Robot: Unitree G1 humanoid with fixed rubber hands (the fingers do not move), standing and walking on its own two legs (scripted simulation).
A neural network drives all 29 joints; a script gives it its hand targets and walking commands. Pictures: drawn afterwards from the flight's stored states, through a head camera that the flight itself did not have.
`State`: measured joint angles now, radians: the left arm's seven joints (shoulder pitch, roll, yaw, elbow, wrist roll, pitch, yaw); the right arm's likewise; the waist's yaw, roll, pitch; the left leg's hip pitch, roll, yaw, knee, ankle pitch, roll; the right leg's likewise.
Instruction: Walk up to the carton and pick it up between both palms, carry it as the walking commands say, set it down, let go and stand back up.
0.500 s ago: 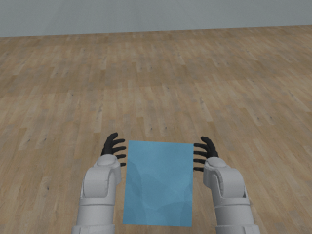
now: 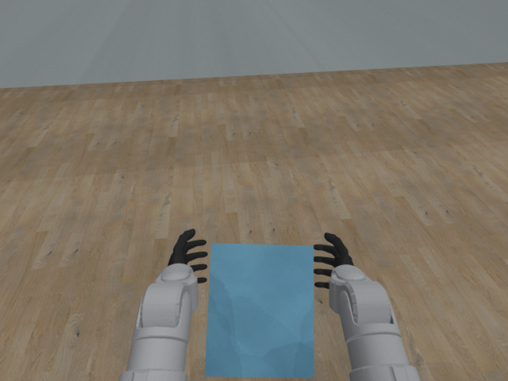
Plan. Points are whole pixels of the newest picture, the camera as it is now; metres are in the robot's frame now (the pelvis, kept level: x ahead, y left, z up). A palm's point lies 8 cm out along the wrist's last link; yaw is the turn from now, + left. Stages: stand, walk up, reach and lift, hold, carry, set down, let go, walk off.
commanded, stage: carry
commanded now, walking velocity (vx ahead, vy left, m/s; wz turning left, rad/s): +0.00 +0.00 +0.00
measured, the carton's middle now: (258, 298) +0.31 +0.01 -0.07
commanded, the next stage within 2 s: none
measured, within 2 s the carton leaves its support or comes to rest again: neither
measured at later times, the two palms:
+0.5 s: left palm (182, 273) +0.29 +0.13 +0.05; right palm (339, 273) +0.29 -0.13 +0.04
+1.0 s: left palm (165, 287) +0.26 +0.15 +0.07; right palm (329, 263) +0.30 -0.10 +0.07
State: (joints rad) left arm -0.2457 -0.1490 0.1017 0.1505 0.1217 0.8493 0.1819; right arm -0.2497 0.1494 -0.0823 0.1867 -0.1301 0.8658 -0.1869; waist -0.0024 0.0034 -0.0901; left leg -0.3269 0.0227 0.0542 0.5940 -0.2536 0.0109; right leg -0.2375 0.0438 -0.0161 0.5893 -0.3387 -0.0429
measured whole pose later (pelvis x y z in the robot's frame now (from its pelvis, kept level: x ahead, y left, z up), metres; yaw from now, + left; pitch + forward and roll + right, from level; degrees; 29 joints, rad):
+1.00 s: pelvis +0.00 -0.04 -0.03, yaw +11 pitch +0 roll +0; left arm -0.27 -0.16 0.08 -0.27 0.06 1.20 0.29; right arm -0.26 0.15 -0.02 -0.23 -0.01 1.22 -0.28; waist -0.02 -0.05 -0.02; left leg -0.45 0.04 0.07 0.81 -0.34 0.01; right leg -0.35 -0.01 -0.20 0.86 -0.49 -0.03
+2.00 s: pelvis +0.03 -0.14 +0.00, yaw +29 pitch -1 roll -1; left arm -0.38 -0.19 0.12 -0.17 0.09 1.22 0.29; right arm -0.32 0.17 -0.04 -0.19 -0.07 1.27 -0.30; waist -0.01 0.01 -0.05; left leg -0.27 0.05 0.04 0.62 -0.33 -0.01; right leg -0.22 0.01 -0.11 0.58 -0.34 -0.04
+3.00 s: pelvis -0.09 +0.00 -0.02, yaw -13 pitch +3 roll +2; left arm -0.27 -0.16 0.06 -0.42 0.06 1.17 0.29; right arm -0.28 0.16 -0.01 -0.35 0.00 1.16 -0.30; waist -0.02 -0.06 0.13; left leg -0.38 0.01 0.04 0.74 -0.40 -0.01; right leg -0.57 0.02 0.13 0.86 -0.49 0.03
